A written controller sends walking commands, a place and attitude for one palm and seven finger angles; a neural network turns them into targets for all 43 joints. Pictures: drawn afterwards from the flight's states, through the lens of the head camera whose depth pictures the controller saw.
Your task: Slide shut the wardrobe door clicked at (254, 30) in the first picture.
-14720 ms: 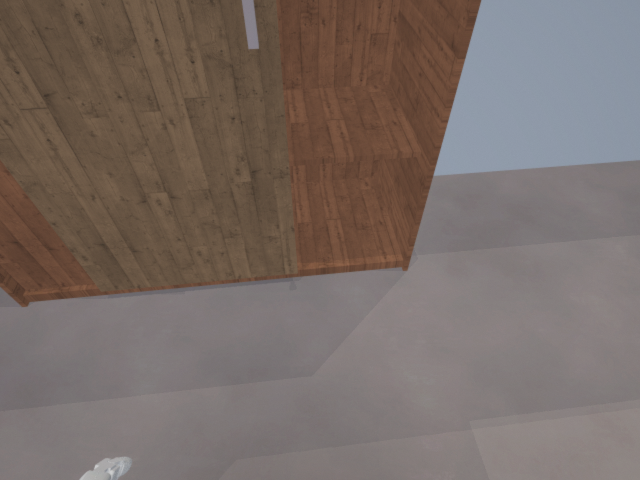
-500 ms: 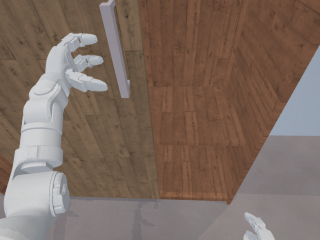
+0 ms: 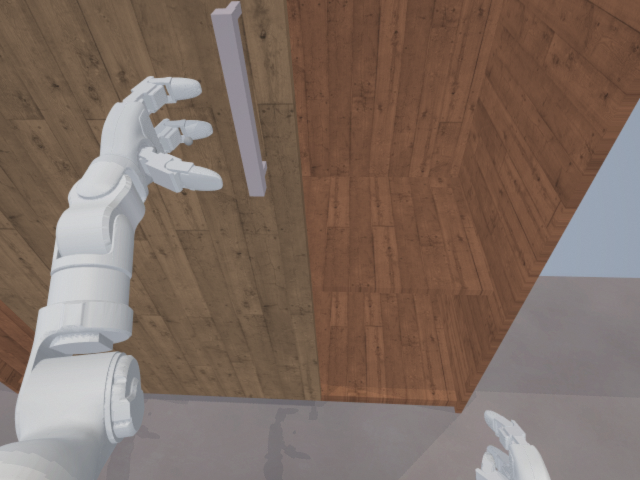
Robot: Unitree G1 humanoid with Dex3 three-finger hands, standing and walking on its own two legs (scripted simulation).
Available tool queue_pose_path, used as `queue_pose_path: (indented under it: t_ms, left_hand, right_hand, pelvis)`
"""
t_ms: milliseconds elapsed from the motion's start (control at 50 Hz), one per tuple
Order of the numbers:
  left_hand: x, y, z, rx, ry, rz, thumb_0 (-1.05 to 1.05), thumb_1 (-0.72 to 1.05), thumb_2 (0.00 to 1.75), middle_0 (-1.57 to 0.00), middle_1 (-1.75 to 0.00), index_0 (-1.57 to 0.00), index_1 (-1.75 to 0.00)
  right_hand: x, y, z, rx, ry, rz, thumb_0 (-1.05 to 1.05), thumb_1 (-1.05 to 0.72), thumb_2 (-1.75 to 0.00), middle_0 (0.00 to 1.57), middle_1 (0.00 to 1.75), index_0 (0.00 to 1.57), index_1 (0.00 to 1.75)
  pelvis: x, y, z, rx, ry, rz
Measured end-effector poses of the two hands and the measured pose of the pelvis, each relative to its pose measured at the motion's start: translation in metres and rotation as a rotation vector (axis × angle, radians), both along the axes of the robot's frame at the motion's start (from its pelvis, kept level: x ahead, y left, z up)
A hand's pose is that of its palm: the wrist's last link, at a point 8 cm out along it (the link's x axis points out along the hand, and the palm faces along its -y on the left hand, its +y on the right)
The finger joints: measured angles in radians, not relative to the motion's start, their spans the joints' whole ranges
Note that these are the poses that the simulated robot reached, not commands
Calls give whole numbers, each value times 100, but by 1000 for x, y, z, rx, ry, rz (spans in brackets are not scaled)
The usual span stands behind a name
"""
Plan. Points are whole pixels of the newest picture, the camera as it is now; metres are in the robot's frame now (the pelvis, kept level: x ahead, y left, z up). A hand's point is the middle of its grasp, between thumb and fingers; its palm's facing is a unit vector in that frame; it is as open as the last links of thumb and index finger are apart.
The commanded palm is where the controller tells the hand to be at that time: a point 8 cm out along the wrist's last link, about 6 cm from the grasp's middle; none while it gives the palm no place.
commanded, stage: move the hooked fingers beside the handle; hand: left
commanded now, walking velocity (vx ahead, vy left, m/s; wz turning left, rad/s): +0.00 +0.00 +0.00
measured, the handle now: (247, 108) +0.49 +0.12 +0.25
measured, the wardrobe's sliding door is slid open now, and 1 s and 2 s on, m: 0.42 0.42 0.41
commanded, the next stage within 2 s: feel for the door with the fingertips in 0.24 s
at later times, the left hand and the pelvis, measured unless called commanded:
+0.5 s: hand (212, 138) +0.42 +0.15 +0.25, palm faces -0.01 -1.00 -0.01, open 14.0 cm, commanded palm +0.40 +0.20 +0.24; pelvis +0.00 +0.00 +0.00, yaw +0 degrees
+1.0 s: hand (223, 134) +0.42 +0.13 +0.25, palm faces +0.01 -1.00 +0.00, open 14.1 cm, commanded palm +0.39 +0.19 +0.24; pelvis +0.00 -0.01 +0.00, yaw +0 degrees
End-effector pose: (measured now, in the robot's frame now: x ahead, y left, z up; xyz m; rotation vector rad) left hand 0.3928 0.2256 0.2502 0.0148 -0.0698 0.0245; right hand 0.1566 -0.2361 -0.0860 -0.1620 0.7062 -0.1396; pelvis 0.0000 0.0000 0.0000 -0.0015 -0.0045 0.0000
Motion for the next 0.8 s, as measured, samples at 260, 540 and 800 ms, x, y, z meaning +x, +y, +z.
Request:
queue_pose_path:
  t_ms: [260, 540, 800]
  left_hand:
    - [-4, 2, 3, 7, -16, -13, -1, -50, 30, -30, -120, -30, -120]
    - [10, -31, 0, -11, 1, -38, -1, -50, 30, -30, -120, -30, -120]
    - [6, -45, 2, -13, -14, -24, -1, -50, 30, -30, -120, -26, -118]
  right_hand:
    - [-7, 0, -3, 5, 20, -4, 1, -90, -90, 20, 30, 20, 30]
    - [-16, -1, -8, 3, 48, -12, 1, -90, -90, 20, 30, 20, 30]
    - [-14, -4, -9, 21, 56, -21, 1, -90, -90, 20, 30, 20, 30]
  pelvis:
    - [0, 1, 0, -1, -2, 1]
    - [-2, 0, 0, 1, 2, -1]
    - [2, -3, 0, 2, -6, -12]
